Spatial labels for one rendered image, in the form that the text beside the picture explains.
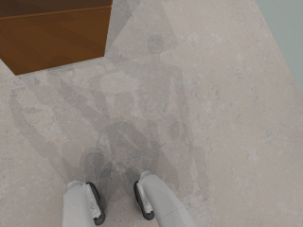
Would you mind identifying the robot left foot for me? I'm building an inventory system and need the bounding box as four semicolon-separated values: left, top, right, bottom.
86;183;106;226

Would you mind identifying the cupboard door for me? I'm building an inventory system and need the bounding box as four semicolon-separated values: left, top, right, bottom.
0;0;110;18

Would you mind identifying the robot left shin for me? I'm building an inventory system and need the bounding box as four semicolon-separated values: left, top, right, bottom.
62;181;101;218

